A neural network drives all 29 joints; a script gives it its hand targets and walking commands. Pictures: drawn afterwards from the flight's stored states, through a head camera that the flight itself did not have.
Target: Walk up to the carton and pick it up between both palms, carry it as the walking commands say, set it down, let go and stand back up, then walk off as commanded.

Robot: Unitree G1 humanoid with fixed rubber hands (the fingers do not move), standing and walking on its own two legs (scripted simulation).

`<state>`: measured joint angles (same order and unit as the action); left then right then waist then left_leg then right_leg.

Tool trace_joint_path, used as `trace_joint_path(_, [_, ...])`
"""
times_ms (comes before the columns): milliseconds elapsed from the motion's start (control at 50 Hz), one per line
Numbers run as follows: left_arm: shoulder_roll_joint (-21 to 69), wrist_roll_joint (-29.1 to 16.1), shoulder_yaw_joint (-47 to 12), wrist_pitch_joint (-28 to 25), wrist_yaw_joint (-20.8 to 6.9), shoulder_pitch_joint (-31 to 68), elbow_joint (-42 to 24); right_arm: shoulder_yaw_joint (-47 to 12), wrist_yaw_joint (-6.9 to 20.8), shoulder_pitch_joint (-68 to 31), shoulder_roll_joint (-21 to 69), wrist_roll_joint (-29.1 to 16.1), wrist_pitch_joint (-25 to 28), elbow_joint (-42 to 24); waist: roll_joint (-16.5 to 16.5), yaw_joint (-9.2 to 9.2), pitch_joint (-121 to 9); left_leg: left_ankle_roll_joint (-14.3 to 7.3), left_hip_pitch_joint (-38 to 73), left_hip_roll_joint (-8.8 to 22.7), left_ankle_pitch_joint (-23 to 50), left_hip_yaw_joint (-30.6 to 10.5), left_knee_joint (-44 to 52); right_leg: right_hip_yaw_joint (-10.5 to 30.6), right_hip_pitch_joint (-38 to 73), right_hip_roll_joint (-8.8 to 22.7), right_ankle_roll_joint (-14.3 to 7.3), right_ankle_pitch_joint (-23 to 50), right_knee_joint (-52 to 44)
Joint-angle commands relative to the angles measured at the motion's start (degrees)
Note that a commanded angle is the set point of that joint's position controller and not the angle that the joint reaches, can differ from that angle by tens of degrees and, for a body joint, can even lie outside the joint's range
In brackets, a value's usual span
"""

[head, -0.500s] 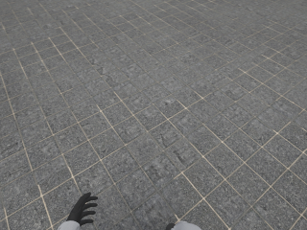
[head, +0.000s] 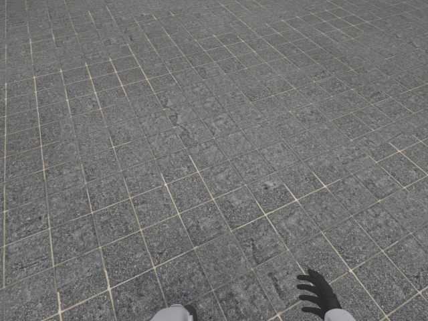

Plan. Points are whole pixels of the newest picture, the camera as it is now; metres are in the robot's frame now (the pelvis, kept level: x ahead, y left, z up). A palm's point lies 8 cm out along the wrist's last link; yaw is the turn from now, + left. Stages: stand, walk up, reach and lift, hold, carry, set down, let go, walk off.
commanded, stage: walk off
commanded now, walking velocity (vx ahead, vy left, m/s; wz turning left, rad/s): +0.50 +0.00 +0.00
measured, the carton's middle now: out of the picture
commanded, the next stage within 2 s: stand in 1.40 s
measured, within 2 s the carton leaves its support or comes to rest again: neither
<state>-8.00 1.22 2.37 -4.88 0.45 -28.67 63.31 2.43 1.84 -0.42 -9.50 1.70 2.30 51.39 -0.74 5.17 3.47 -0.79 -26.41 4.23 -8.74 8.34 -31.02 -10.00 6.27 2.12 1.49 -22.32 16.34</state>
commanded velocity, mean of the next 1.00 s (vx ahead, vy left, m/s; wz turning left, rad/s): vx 0.50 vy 0.00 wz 0.00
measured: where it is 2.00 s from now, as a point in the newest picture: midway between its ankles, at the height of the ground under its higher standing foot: (229, 176)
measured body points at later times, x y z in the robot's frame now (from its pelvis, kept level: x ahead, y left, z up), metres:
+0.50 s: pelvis +0.26 +0.00 +0.01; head +0.29 +0.00 +0.46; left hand +0.45 +0.20 -0.12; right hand +0.14 -0.21 -0.14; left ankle +0.13 +0.11 -0.73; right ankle +0.40 -0.13 -0.71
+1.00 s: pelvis +0.53 -0.02 +0.01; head +0.55 -0.03 +0.46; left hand +0.42 +0.19 -0.13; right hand +0.70 -0.24 -0.12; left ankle +0.68 +0.12 -0.69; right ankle +0.42 -0.12 -0.73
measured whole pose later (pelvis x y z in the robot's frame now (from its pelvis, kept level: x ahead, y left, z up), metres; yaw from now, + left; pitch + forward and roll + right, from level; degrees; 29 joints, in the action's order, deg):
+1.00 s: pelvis +0.53 -0.02 +0.01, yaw +0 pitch +0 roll -1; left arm -8.0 1.2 2.0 -5.6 0.1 -28.1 62.6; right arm 2.8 2.2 2.1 -10.7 1.2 1.2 52.5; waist -1.9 4.6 2.7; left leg 1.9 -32.8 7.4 -3.6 6.0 -37.8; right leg -10.1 3.8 -0.1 -1.0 -16.5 12.3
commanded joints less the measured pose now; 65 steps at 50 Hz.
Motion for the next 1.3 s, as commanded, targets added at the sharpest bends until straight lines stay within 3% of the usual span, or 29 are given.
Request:
trace_joint_path(0, [-9.9,-0.5,2.0,0.3,0.4,0.3,-1.8,2.9,-1.2,19.3,-8.3,1.1,2.1,3.7,3.9,-11.89,-7.9,-3.9,26.6,-0.9,0.9,-0.7,4.5,1.5,-12.3,10.4,-5.5,44.2,22.8])
trace_joint_path(20, [-4.7,-1.9,0.8,0.0,0.0,-1.0,-4.3,4.6,-1.9,28.3,-14.6,2.1,2.4,5.4,-8.2,-14.18,-16.7,-8.2,44.6,16.7,-5.8,-21.7,7.0,-0.9,-30.8,4.4,-2.9,18.3,43.7])
trace_joint_path(40, [-5.9,-1.9,1.7,0.0,0.0,-0.3,-5.3,5.5,-1.6,30.6,-18.5,0.2,1.7,6.4,-13.3,-13.59,-20.8,-12.1,45.3,24.1,-4.9,-39.7,16.1,6.6,-38.6,-1.2,-2.5,-7.0,55.2])
trace_joint_path(60, [-7.1,-1.4,2.2,0.2,0.0,4.2,-6.0,4.8,-1.4,24.4,-15.4,-0.2,1.5,6.0,-6.8,-11.19,-12.9,-11.3,37.8,22.1,-6.5,-33.8,16.9,11.1,-42.7,2.5,-3.2,-4.2,59.9])
trace_joint_path(80, [-5.6,-1.5,1.9,0.0,-0.3,7.1,-6.6,3.7,-1.3,19.7,-11.1,-0.2,2.0,5.2,-3.8,-9.36,-5.9,-10.0,29.0,19.8,-4.3,-26.7,17.7,10.4,-43.0,5.0,-3.3,0.8,59.0])
trace_joint_path(140, [-3.5,0.5,2.0,1.4,-1.1,5.9,-6.0,1.3,-1.7,16.1,-3.9,-0.3,3.1,6.4,-4.1,-4.29,-1.7,-5.3,16.8,12.6,1.5,-14.4,20.8,10.2,-35.9,7.5,-2.5,7.5,51.6])
trace_joint_path(200, [-3.1,0.9,2.1,3.3,-1.9,8.8,-7.5,1.3,-2.1,20.1,-5.8,-0.9,4.2,7.9,-4.7,-3.40,-0.5,-5.8,16.0,10.8,7.4,-10.4,22.3,8.3,-38.1,7.7,-1.1,11.1,48.3])
trace_joint_path(320, [-4.1,0.1,1.2,3.6,-2.7,23.7,-12.3,0.8,-2.2,26.1,-6.1,-0.7,4.1,8.9,-3.5,-6.64,3.2,-6.5,20.5,9.7,9.5,-7.1,25.3,5.4,-42.8,7.4,1.5,19.3,30.4])
trace_joint_path(440, [-4.6,-0.1,0.7,2.7,-2.5,31.9,-15.5,1.0,-2.4,31.7,-7.1,-0.3,3.4,10.8,-5.9,-9.27,4.3,-6.6,29.8,11.5,17.3,-5.3,21.4,2.5,-40.6,4.3,-0.7,16.6,18.1])
trace_joint_path(480, [-5.2,0.2,0.9,2.1,-2.3,30.3,-15.3,1.4,-2.6,30.9,-7.8,-0.2,3.0,11.1,-6.7,-7.98,3.5,-6.0,31.4,12.1,26.0,-4.3,17.5,2.0,-36.6,2.8,-2.4,13.1,15.5])
trace_joint_path(520, [-6.9,0.5,1.9,1.1,-1.6,19.3,-11.7,1.8,-2.8,29.2,-9.2,-0.7,2.5,11.2,-5.0,-2.57,-2.2,-4.5,29.3,10.6,38.6,-1.4,3.4,0.1,-21.3,-1.1,-4.4,13.2,10.6])
trace_joint_path(540, [-10.0,1.4,3.1,0.4,-1.0,8.7,-8.3,1.5,-2.8,28.2,-8.4,-0.8,2.5,10.5,-2.4,1.54,-8.2,-3.0,20.6,8.2,31.1,0.2,-8.4,2.0,-6.1,1.1,-6.2,14.5,10.6])
trace_joint_path(560, [-16.2,2.5,4.6,0.1,-0.3,0.1,-6.8,0.5,-2.3,30.0,-3.6,-2.2,2.6,8.0,9.3,3.77,-17.5,-0.3,2.1,2.5,5.3,2.3,-29.0,23.3,12.1,18.4,-10.8,8.0,8.5])
trace_joint_path(580, [-19.4,0.6,5.6,0.9,-0.6,-2.2,-5.7,1.5,-2.2,29.7,-4.5,-2.3,2.6,7.0,15.0,3.05,-21.6,0.0,-5.9,-3.1,-21.2,-4.4,-42.1,42.5,13.0,26.2,-15.0,9.0,-1.4])
trace_joint_path(600, [-17.0,0.1,4.9,1.0,-0.9,4.2,-6.3,2.2,-2.2,25.3,-6.2,-1.8,2.4,6.1,8.1,0.42,-13.7,-0.7,-10.0,0.6,-17.7,-9.8,-45.9,36.5,5.3,24.2,-13.6,7.9,-2.2])
trace_joint_path(620, [-12.9,0.1,3.8,0.5,-1.0,9.3,-7.3,1.8,-1.9,21.7,-4.6,-1.6,2.7,5.5,4.6,-0.95,-6.5,-0.9,-10.2,2.8,-12.6,-9.3,-45.1,29.0,-3.3,21.7,-12.5,9.8,-2.7])
trace_joint_path(680, [-5.5,-0.1,1.3,-0.5,-0.5,12.5,-6.1,1.8,-1.2,23.3,-2.4,-0.1,1.3,6.3,5.3,-6.20,-1.6,0.0,-3.1,5.5,-6.2,-8.4,-37.7,16.3,-16.3,14.8,-7.8,15.3,-6.1])
trace_joint_path(740, [-7.4,-0.4,1.4,-1.6,-0.2,8.5,-4.4,1.7,-0.4,20.2,-1.9,0.3,-0.4,4.9,5.9,-7.07,-0.6,1.3,-5.6,5.9,-2.7,-6.7,-34.3,11.9,-17.2,12.8,-8.3,20.3,-7.7])
trace_joint_path(880, [-8.0,-0.3,0.9,-1.6,-0.2,1.6,-3.3,0.8,0.5,3.3,-3.0,-0.5,-0.9,-0.9,4.9,-3.30,3.0,3.7,-10.1,4.9,6.4,-3.5,-12.9,8.4,-11.0,11.9,-9.2,25.1,-10.3])
trace_joint_path(1000, [-8.8,0.2,1.2,-0.7,0.1,-2.8,-1.3,0.6,0.2,-2.9,-3.5,-0.4,0.1,-3.3,7.9,-1.28,4.0,1.0,-6.7,1.7,1.8,-0.9,-2.2,6.7,-1.7,13.8,-8.6,34.2,-5.3])
trace_joint_path(1040, [-10.2,-0.1,1.6,-0.2,0.3,-1.5,-1.2,1.0,-0.2,0.8,-4.6,0.1,0.8,-2.6,8.5,-3.79,2.1,-1.1,0.3,-0.7,-2.7,0.5,-0.2,5.4,-1.3,14.2,-7.7,47.7,1.2])
trace_joint_path(1060, [-11.0,-0.3,1.9,0.1,0.4,-0.5,-1.2,1.5,-0.5,7.9,-5.5,0.3,1.4,-0.4,7.1,-7.32,-1.4,-2.2,8.9,-2.7,-1.5,1.5,3.0,3.7,-2.4,13.0,-6.9,52.8,9.4])
trace_joint_path(1080, [-10.5,-0.4,1.9,0.2,0.4,0.3,-1.7,2.6,-1.1,18.2,-8.0,0.9,2.1,3.1,4.4,-11.45,-7.1,-3.7,23.5,-2.0,0.8,0.5,4.5,1.7,-9.6,10.7,-5.7,47.8,21.0])
trace_joint_path(1100, [-6.1,-1.6,0.9,0.0,0.0,-0.8,-4.0,4.2,-1.8,28.0,-13.8,1.9,2.4,5.3,-5.9,-14.29,-15.9,-8.0,42.1,13.8,-4.4,-17.9,5.5,-0.5,-27.5,5.9,-3.3,24.1,40.6])
trace_joint_path(1120, [-4.7,-2.0,1.0,-0.1,-0.1,-1.8,-5.7,5.4,-1.5,31.1,-19.4,0.9,1.9,5.8,-13.8,-13.29,-21.1,-12.5,46.5,25.2,-4.9,-39.5,14.7,5.4,-38.4,-1.5,-2.3,-9.0,54.9])
trace_joint_path(1140, [-7.3,-1.2,1.9,0.1,0.0,3.7,-6.0,4.8,-1.3,26.1,-16.3,-0.4,1.6,6.0,-6.7,-11.87,-14.0,-11.7,39.0,22.3,-5.6,-36.0,16.5,11.4,-42.1,1.9,-3.1,-5.4,59.5])
trace_joint_path(1180, [-5.3,-1.1,1.7,-0.2,-0.4,7.7,-6.9,2.8,-1.1,17.5,-8.7,-0.3,2.5,5.2,-2.2,-7.58,-3.7,-7.9,24.2,16.9,0.8,-21.9,18.3,10.4,-40.8,6.1,-3.3,4.2,55.5])
trace_joint_path(1220, [-4.1,0.4,2.0,1.2,-1.1,5.8,-6.3,1.3,-1.5,16.6,-4.4,-0.5,3.0,6.2,-4.3,-4.51,-2.2,-5.5,17.5,12.9,4.2,-14.7,20.0,10.2,-36.0,7.3,-2.5,7.1,51.8])
trace_joint_path(1280, [-3.2,0.8,1.9,3.1,-1.9,8.3,-7.5,1.2,-2.0,20.3,-6.0,-1.0,4.1,7.7,-5.0,-3.43,-1.1,-5.6,16.1,10.8,8.8,-10.4,21.7,8.2,-37.4,7.4,-1.2,10.5,48.5])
